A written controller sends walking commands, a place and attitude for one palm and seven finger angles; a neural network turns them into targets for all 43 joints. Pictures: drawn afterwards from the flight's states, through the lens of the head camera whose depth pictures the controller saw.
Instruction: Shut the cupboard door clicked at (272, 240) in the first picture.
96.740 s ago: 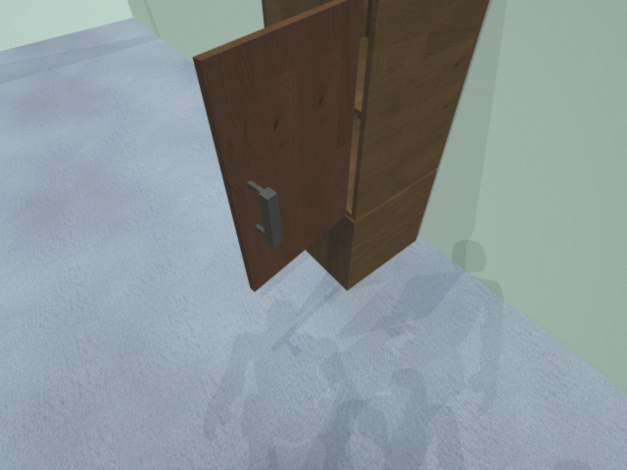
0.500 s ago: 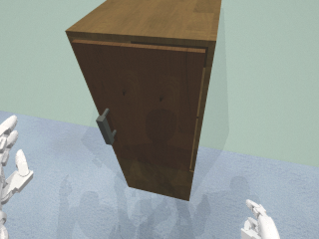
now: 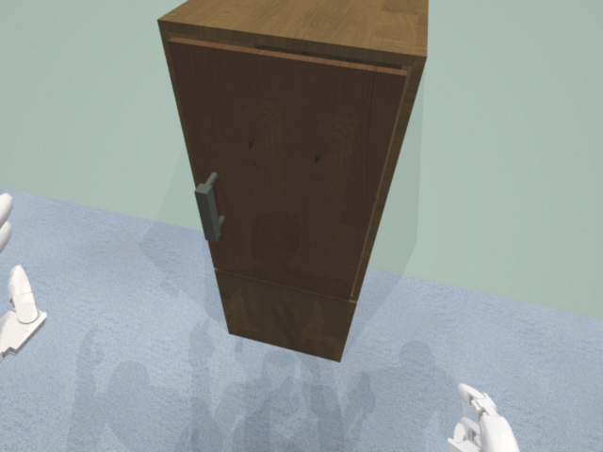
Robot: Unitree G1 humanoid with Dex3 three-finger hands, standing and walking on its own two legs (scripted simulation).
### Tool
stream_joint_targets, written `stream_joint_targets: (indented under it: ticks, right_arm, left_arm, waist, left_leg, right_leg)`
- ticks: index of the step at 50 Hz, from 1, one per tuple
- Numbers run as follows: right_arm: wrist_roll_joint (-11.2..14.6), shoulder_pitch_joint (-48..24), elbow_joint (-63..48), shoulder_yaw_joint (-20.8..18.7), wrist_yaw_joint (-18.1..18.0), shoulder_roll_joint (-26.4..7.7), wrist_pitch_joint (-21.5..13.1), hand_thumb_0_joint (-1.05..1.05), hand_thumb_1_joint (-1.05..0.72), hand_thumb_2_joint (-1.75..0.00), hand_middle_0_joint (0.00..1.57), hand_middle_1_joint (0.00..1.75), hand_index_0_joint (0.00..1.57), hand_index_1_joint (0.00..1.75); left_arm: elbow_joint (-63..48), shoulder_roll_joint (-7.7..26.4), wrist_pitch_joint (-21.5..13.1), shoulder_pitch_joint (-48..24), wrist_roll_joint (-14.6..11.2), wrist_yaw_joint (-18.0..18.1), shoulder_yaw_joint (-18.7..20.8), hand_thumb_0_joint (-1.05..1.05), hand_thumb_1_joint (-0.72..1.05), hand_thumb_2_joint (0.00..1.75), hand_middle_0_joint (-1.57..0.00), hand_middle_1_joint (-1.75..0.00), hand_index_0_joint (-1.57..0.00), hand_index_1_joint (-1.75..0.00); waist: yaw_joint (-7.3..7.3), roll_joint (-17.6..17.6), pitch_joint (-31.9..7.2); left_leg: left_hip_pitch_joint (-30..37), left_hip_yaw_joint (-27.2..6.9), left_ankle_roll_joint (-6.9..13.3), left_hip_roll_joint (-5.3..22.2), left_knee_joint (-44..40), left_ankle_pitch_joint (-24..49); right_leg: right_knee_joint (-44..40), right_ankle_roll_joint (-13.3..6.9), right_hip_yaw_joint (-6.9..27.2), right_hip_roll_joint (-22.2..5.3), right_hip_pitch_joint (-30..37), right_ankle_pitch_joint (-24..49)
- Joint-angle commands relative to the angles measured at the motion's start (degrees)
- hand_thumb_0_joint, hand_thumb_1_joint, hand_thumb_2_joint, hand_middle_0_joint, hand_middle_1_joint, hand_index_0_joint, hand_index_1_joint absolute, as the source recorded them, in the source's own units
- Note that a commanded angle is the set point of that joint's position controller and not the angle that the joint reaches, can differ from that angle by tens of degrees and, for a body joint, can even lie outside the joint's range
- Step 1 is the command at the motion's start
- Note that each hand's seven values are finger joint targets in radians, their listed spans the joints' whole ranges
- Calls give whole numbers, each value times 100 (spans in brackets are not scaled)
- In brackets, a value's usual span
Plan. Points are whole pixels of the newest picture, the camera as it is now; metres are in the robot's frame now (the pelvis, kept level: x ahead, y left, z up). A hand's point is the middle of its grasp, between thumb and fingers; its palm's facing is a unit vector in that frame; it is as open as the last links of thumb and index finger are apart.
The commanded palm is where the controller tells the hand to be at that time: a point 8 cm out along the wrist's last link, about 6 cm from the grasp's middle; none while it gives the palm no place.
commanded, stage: step back with the hand held close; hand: left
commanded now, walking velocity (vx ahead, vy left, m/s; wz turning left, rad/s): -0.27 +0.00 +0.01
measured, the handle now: (213, 207) +0.58 +0.22 -0.06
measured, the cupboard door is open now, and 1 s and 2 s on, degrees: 0 0 0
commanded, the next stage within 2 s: stop stepping back and stand still in 0.58 s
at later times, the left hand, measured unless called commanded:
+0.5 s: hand out of the picture +0.11 +0.29 +0.18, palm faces +0.50 -0.75 -0.43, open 7.4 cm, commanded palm +0.03 +0.31 +0.19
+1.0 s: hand out of the picture +0.05 +0.25 +0.19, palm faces +0.40 -0.80 -0.44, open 7.4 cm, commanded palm +0.00 +0.28 +0.19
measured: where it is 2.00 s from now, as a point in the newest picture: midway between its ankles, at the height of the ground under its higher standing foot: outside the picture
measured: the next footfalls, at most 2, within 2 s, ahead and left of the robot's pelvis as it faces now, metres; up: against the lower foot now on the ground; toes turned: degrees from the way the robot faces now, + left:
right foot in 0.70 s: -0.22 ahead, -0.14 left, +0.00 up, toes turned -2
left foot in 0.86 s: -0.07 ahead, +0.09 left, +0.00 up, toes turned -5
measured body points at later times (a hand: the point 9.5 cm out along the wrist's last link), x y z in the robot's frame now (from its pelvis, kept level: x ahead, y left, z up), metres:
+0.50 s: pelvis -0.09 +0.01 +0.00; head -0.06 +0.04 +0.45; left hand +0.08 +0.33 +0.20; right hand +0.09 -0.22 -0.07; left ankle +0.01 +0.10 -0.73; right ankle -0.08 -0.14 -0.67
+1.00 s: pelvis -0.16 -0.01 +0.00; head -0.21 +0.01 +0.45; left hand +0.02 +0.29 +0.21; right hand -0.08 -0.30 -0.08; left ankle -0.05 +0.09 -0.73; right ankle -0.26 -0.14 -0.73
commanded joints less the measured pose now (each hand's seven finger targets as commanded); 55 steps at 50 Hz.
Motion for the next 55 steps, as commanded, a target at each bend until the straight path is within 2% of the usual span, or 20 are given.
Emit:
stream_joint_targets:
  ticks: [1, 7, 11, 14, 16, 17, 19, 20, 23, 28, 32, 34, 37, 38, 40, 42, 44, 49, 52, 55]
  right_arm:
    - [-22, -588, -841, -321, -48, -863, -514, 0, -90, -90, 20, 30, 20, 30]
    - [-27, -510, -763, -399, 21, -867, -642, 0, -90, -90, 20, 30, 20, 30]
    - [-83, -413, -493, -409, 157, -641, -632, 0, -90, -90, 20, 30, 20, 30]
    - [-27, -404, -371, -398, 237, -535, -502, 0, -90, -90, 20, 30, 20, 30]
    - [-6, -402, -372, -369, 208, -547, -473, 0, -90, -90, 20, 30, 20, 30]
    - [-1, -447, -429, -371, 167, -664, -479, 0, -90, -90, 20, 30, 20, 30]
    - [-103, -659, -514, -391, 22, -848, -628, 0, -90, -90, 20, 30, 20, 30]
    - [-158, -607, -434, -387, 32, -556, -721, 0, -90, -90, 20, 30, 20, 30]
    - [-52, -736, -399, -617, 189, -678, -834, 0, -90, -90, 20, 30, 20, 30]
    - [-148, -626, -108, -406, 215, -606, -1050, 0, -90, -90, 20, 30, 20, 30]
    - [-237, -539, 117, -357, 199, -642, -1071, 0, -90, -90, 20, 30, 20, 30]
    - [-232, -558, 83, -382, 218, -537, -956, 0, -90, -90, 20, 30, 20, 30]
    - [-118, -709, -254, -298, 172, -354, -819, 0, -90, -90, 20, 30, 20, 30]
    - [-6, -720, -325, -316, 175, -381, -775, 0, -90, -90, 20, 30, 20, 30]
    - [13, -714, -509, -190, 108, -344, -648, 0, -90, -90, 20, 30, 20, 30]
    - [-13, -675, -483, -146, 73, -417, -585, 0, -90, -90, 20, 30, 20, 30]
    - [20, -594, -388, -189, 7, -580, -667, 0, -90, -90, 20, 30, 20, 30]
    - [-12, -503, -309, -270, -66, -741, -697, 0, -90, -90, 20, 30, 20, 30]
    - [-1, -536, -350, -274, -77, -773, -814, 0, -90, -90, 20, 30, 20, 30]
    - [-27, -517, -371, -278, -64, -729, -969, 0, -90, -90, 20, 30, 20, 30]
  left_arm:
    - [-1538, 1159, -554, -600, 56, 202, 861, 0, 90, 90, -20, -30, -20, -30]
    - [-1388, 1120, -685, -375, 98, 169, 1015, 0, 90, 90, -20, -30, -20, -30]
    - [-1155, 1138, -645, -616, -46, 228, 801, 0, 90, 90, -20, -30, -20, -30]
    - [-1094, 1205, -574, -738, -76, 321, 671, 0, 90, 90, -20, -30, -20, -30]
    - [-1222, 1279, -585, -659, -92, 323, 751, 0, 90, 90, -20, -30, -20, -30]
    - [-1417, 1285, -621, -687, -110, 303, 756, 0, 90, 90, -20, -30, -20, -30]
    - [-1818, 1281, -743, -681, -9, 360, 1017, 0, 90, 90, -20, -30, -20, -30]
    - [-1776, 1396, -719, -751, 7, 352, 1126, 0, 90, 90, -20, -30, -20, -30]
    - [-1853, 1365, -708, -286, -188, 278, 1203, 0, 90, 90, -20, -30, -20, -30]
    - [-1994, 918, -632, -307, -211, 196, 646, 0, 90, 90, -20, -30, -20, -30]
    - [-1903, 1073, -645, -743, -215, 104, 568, 0, 90, 90, -20, -30, -20, -30]
    - [-1887, 1298, -702, -578, -219, 47, 782, 0, 90, 90, -20, -30, -20, -30]
    - [-1900, 1743, -744, -73, -323, 112, 1263, 0, 90, 90, -20, -30, -20, -30]
    - [-2145, 1834, -717, -44, -354, 139, 1310, 0, 90, 90, -20, -30, -20, -30]
    - [-2011, 1830, -517, 742, -368, 173, 1521, 0, 90, 90, -20, -30, -20, -30]
    - [-1863, 1645, -399, 705, -392, 187, 1408, 0, 90, 90, -20, -30, -20, -30]
    - [-1295, 1460, -347, 295, -368, 205, 1169, 0, 90, 90, -20, -30, -20, -30]
    - [-461, 1176, -355, -222, -223, 206, 709, 0, 90, 90, -20, -30, -20, -30]
    - [-778, 1077, -383, -476, -183, 186, 504, 0, 90, 90, -20, -30, -20, -30]
    - [-1498, 1186, -475, -500, -149, 192, 576, 0, 90, 90, -20, -30, -20, -30]
  waist:
    - [-29, 926, -380]
    - [-31, 701, -186]
    - [-111, -865, -21]
    - [-189, -1455, -381]
    - [-199, -1101, -447]
    - [-220, -361, -274]
    - [-112, 2123, -274]
    - [-123, 1866, -572]
    - [23, 896, -1179]
    - [-81, 1536, -780]
    - [-56, 1395, -1060]
    - [-37, 966, -1370]
    - [-24, -124, -1567]
    - [0, -742, -1717]
    - [-58, -502, -1656]
    - [-142, 58, -1198]
    - [-228, 27, -211]
    - [-258, 371, 741]
    - [-170, 666, 625]
    - [-89, 999, -167]
  left_leg:
    - [-2158, -1169, 318, 963, -1899, -2641]
    - [-2852, -866, 303, 926, -1352, -3243]
    - [-650, -381, -234, 182, 720, -1636]
    - [438, -253, -305, 100, 1345, -1053]
    - [709, -305, -221, 171, 247, -922]
    - [501, -738, -52, 434, -620, -1301]
    - [-1680, -2568, 628, 2153, -2614, -2473]
    - [-1763, -2480, 736, 2372, -2696, -2156]
    - [-711, -1335, 483, 2058, -1929, -1257]
    - [381, -1053, 215, 1789, -2000, -426]
    - [1226, -906, -104, 1748, -1726, 953]
    - [1611, -434, -284, 1410, -1066, 1700]
    - [1416, 358, -551, 470, 7, 388]
    - [1146, 214, -511, 273, 321, 297]
    - [661, 38, -366, 303, 254, 761]
    - [874, -76, -344, 319, -75, 1156]
    - [860, -374, -333, 404, -458, 299]
    - [432, -960, -291, 599, -1280, -1055]
    - [64, -1281, -322, 735, -2239, -2058]
    - [116, -1150, -327, 679, -2499, -2168]
  right_leg:
    - [555, -70, 358, 77, 1976, -110]
    - [655, -163, 872, 46, 1943, -532]
    - [-1480, -774, 2401, -1199, -812, -1990]
    - [-1899, -826, 2022, -1507, -1381, -2015]
    - [-1394, -556, 1401, -1107, -1342, -1673]
    - [-774, -342, 1062, -635, -1428, -1727]
    - [2351, 66, 99, 508, 287, -860]
    - [3608, 15, 353, 434, 405, -1182]
    - [3334, 10, 236, 454, 295, -1496]
    - [977, 21, -220, 331, 112, -1694]
    - [-834, -98, -231, 299, 370, -1001]
    - [-1365, -262, 85, -54, 333, -196]
    - [-1359, -592, 785, -1076, 164, 1189]
    - [-1090, -500, 831, -1154, 549, 1905]
    - [-606, -536, 705, -1096, 1004, 2305]
    - [-694, -449, 540, -825, 589, 1304]
    - [-1113, -341, 418, -589, -126, -481]
    - [-1315, -327, 162, -195, -555, -1979]
    - [-913, -249, -188, 208, 104, -1862]
    - [-543, -236, -329, 366, 945, -1504]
